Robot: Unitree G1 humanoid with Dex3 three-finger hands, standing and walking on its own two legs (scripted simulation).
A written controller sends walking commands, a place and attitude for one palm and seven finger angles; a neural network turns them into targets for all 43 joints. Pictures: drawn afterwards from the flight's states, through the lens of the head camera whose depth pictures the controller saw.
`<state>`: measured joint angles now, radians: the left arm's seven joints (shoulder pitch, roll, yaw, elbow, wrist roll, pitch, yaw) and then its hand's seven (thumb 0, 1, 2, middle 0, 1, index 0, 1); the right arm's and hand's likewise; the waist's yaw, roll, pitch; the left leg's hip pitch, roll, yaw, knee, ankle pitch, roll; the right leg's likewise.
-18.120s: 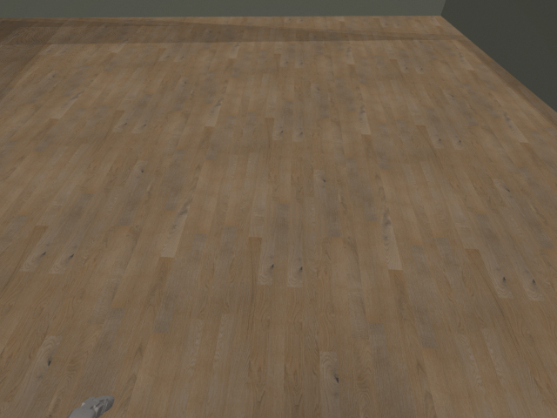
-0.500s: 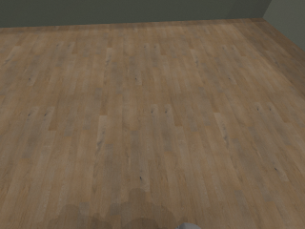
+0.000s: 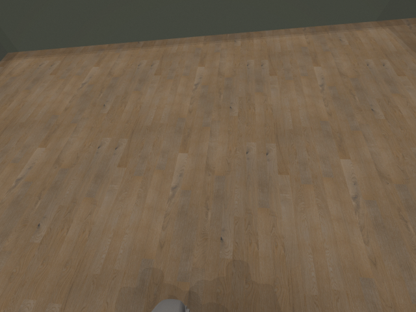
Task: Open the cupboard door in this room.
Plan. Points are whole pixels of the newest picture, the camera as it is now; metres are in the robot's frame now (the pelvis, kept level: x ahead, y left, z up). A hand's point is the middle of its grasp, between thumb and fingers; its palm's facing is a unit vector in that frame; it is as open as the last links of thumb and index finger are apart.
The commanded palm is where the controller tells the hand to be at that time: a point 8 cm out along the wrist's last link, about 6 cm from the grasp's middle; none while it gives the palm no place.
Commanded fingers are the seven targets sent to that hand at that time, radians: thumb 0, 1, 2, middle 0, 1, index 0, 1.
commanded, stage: turn or walk to find it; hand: left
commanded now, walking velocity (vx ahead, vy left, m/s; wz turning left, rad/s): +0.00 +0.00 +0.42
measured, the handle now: out of the picture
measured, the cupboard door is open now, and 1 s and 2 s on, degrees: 0 0 0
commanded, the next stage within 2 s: none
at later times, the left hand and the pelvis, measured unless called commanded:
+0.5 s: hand out of the picture -0.03 +0.29 -0.18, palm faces +0.26 -0.94 -0.22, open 7.4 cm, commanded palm none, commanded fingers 0.00 0.90 0.90 -0.20 -0.30 -0.20 -0.30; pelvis -0.02 +0.07 +0.00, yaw +12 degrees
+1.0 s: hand out of the picture +0.00 +0.21 -0.15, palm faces +0.37 -0.88 -0.29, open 7.4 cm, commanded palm none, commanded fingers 0.00 0.90 0.90 -0.20 -0.30 -0.20 -0.30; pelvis -0.03 -0.01 +0.00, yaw +24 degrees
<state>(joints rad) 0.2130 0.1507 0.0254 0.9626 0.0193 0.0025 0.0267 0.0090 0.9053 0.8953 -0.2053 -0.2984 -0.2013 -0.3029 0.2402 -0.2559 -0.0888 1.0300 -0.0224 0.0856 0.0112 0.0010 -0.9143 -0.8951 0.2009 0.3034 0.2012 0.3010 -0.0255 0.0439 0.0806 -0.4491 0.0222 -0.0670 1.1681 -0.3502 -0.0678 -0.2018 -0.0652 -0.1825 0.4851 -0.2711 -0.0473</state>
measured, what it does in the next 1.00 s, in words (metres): steps on the spot, turning left: left foot, then right foot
